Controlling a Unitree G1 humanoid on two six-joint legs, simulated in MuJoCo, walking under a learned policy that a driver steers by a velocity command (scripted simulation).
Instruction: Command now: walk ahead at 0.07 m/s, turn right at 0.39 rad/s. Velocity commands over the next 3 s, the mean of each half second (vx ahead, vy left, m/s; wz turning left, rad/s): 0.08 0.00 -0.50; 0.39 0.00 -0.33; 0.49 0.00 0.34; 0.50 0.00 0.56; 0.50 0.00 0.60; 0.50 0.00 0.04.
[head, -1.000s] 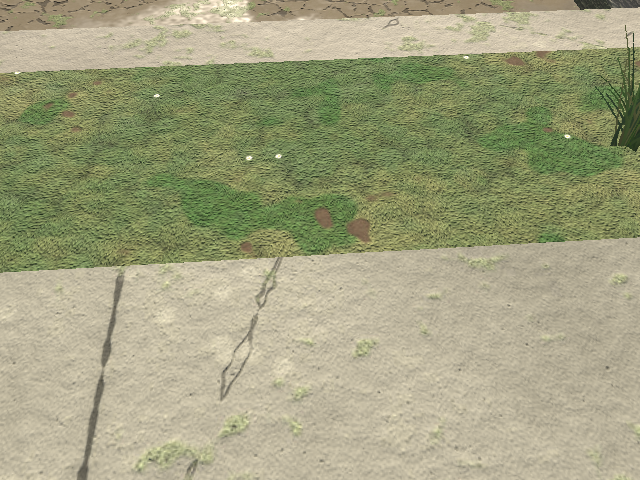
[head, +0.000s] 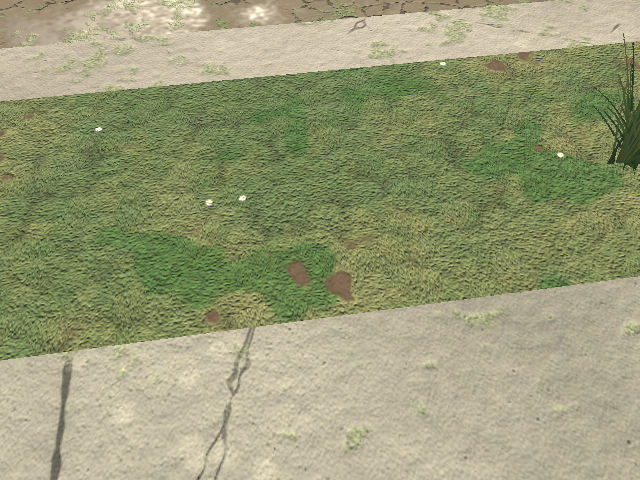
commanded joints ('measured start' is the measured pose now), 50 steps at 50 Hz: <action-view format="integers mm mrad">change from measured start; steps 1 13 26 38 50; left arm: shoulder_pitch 72 18 54 1 -274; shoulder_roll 92 240 209 150 53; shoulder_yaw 28 77 72 42 -2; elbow -52 -133 -147 -201 -329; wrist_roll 0 35 -9 -20 -19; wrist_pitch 12 -54 -65 -105 -126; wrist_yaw -1 -26 -11 -37 -84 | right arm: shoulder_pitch -75 -108 -179 154 299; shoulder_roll -187 -159 -136 -169 -207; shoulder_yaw -46 -63 -59 -62 -46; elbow -78 -135 -135 -52 -4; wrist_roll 11 21 41 33 54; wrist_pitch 4 55 -31 -80 -45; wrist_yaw -36 -33 15 31 17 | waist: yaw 22 -4 58 -50 -97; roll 117 -128 -122 164 142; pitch -141 -87 -90 -8 8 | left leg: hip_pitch -8 -362 -237 392 249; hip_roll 339 32 26 336 264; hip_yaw -222 -184 -196 -612 -267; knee -229 691 212 -211 -234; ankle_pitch -154 -429 -185 -521 99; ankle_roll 187 -96 -129 128 93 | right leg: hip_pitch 113 347 427 -356 -42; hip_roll -34 -219 -114 52 34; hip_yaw -8 362 392 140 -44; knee -22 -706 -760 118 -405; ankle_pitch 48 478 21 12 395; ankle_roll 0 -302 -265 -94 -44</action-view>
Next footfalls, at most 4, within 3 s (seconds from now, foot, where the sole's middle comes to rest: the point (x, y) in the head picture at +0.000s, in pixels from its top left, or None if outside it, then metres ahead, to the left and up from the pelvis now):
0.18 right None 0.05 -0.14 -0.77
0.66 left None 0.19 0.06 -0.77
1.10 right None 0.36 -0.31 -0.77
1.62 left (402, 367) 0.70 -0.14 -0.77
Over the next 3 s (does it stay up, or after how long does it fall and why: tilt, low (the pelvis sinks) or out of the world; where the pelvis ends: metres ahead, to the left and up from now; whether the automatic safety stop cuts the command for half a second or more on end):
stays up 1.24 -0.04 0.01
